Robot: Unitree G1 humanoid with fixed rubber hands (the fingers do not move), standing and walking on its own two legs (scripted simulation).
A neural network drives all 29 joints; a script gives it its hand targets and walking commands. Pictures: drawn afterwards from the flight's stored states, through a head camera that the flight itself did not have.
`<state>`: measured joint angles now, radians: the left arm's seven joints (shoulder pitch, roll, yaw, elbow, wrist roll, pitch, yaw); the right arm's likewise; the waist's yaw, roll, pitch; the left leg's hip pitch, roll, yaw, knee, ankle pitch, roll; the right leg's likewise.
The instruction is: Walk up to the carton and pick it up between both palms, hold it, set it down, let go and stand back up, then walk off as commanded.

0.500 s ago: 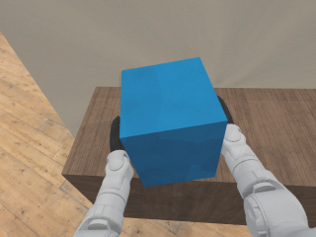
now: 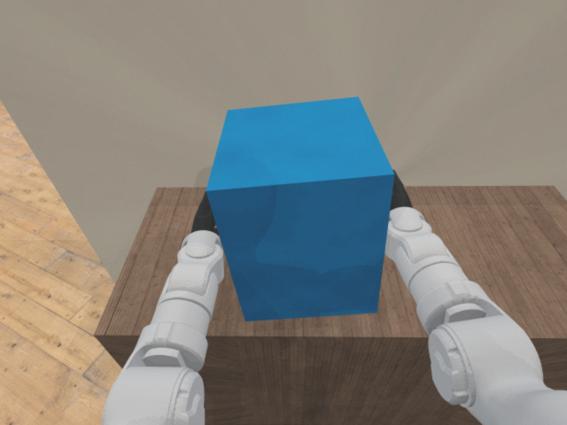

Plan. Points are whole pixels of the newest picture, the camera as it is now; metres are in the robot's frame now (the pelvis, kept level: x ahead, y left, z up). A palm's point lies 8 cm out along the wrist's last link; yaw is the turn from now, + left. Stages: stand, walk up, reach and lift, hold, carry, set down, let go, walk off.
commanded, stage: reach and lift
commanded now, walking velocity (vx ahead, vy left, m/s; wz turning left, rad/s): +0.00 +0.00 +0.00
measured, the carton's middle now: (301, 210) +0.40 +0.01 +0.11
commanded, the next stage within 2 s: hold in 1.40 s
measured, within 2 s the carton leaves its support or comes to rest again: neither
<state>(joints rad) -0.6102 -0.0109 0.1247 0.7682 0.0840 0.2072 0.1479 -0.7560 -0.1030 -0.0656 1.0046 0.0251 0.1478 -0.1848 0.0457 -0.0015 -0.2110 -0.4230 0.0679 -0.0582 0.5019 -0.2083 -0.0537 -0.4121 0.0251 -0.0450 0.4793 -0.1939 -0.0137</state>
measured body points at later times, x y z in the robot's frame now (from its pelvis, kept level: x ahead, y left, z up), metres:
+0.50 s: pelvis +0.00 +0.02 +0.01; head -0.05 +0.03 +0.45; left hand +0.39 +0.17 +0.15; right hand +0.38 -0.13 +0.14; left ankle +0.02 +0.16 -0.74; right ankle +0.03 -0.10 -0.73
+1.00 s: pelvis +0.00 +0.01 +0.01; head -0.04 +0.03 +0.45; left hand +0.39 +0.16 +0.15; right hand +0.38 -0.13 +0.14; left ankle +0.02 +0.16 -0.73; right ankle +0.03 -0.10 -0.73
